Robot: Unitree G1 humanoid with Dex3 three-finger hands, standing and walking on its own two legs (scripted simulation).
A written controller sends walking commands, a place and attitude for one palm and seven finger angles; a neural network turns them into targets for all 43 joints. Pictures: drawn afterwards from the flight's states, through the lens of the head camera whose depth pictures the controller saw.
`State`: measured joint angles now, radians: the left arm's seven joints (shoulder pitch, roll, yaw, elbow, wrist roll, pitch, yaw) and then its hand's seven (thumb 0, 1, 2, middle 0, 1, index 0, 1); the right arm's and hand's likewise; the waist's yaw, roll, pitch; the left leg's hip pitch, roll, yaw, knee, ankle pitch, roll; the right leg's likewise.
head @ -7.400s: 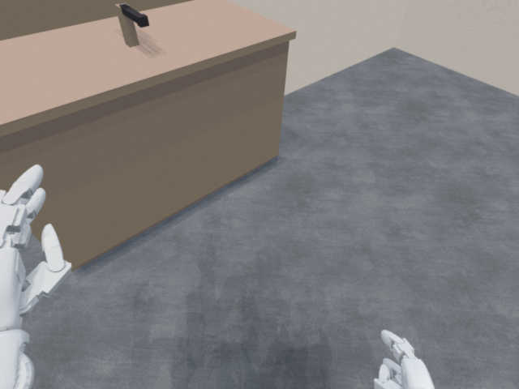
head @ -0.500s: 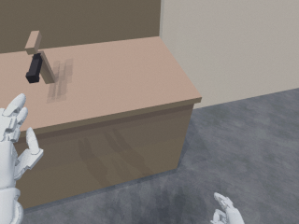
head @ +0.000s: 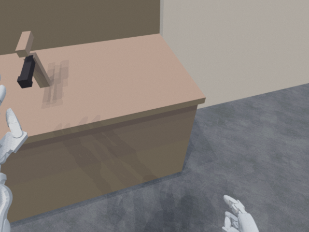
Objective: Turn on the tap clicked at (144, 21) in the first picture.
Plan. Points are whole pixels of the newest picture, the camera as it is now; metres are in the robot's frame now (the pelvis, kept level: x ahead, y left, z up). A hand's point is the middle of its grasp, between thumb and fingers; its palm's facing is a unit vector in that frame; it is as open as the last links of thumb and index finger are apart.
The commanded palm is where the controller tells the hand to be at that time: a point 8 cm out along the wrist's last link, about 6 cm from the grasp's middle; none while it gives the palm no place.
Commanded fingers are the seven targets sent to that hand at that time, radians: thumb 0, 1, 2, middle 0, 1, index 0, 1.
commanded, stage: look again from close up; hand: left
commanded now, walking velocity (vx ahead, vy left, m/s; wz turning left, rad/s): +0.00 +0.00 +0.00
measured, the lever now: (25, 81) +0.48 +0.45 +0.12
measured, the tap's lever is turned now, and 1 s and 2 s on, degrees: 0 0 0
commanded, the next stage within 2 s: shuffle to correct the standing spot in 0.10 s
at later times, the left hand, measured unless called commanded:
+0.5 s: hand (32, 129) +0.27 +0.29 +0.16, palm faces +0.42 -0.84 -0.35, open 7.4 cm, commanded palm +0.21 +0.32 +0.18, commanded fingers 0.00 0.90 0.90 -0.20 -0.30 -0.20 -0.30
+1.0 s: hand (19, 103) +0.33 +0.35 +0.17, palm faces +0.44 -0.82 -0.37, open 7.5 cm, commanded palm +0.27 +0.38 +0.18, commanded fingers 0.00 0.90 0.90 -0.20 -0.30 -0.20 -0.30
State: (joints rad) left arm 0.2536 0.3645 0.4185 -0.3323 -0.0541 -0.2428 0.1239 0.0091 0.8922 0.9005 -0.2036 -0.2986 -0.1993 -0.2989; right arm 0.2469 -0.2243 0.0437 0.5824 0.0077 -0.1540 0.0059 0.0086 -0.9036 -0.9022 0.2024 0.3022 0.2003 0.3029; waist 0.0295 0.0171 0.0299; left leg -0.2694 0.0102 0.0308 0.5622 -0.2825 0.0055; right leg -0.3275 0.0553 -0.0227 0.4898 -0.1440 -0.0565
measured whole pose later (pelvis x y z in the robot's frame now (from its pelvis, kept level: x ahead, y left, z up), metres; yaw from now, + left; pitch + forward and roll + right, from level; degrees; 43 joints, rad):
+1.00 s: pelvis +0.11 +0.10 -0.01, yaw -1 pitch -2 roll +0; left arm 0.39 0.35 0.40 -0.47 -0.04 -0.19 0.14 0.01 0.89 0.90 -0.21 -0.30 -0.20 -0.30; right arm 0.20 -0.17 0.02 0.60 0.00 -0.11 -0.01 0.01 -0.91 -0.90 0.20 0.30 0.20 0.30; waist 0.01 -0.02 0.07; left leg -0.25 -0.04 0.06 0.62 -0.34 0.06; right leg -0.36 -0.01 -0.07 0.83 -0.46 0.01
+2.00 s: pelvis +0.12 +0.14 +0.01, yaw -2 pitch -1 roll -2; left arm 0.43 0.37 0.33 -0.43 -0.03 -0.22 0.09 0.01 0.88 0.90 -0.22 -0.30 -0.21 -0.30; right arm 0.27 -0.22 0.00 0.59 0.01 -0.14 -0.04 0.01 -0.90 -0.90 0.20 0.30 0.20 0.30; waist 0.02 -0.03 0.06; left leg -0.28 0.01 0.03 0.50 -0.20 0.03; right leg -0.22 0.00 -0.04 0.43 -0.19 0.01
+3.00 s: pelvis +0.15 +0.15 +0.01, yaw -1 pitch +0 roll -1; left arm 0.43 0.36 0.34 -0.47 -0.04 -0.19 0.11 0.01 0.89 0.90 -0.21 -0.30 -0.20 -0.30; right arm 0.20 -0.19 0.02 0.58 0.02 -0.10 -0.03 0.01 -0.90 -0.90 0.20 0.30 0.20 0.30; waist 0.02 -0.01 0.05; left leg -0.23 -0.01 0.02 0.44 -0.21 0.04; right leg -0.16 -0.02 -0.05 0.36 -0.20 0.03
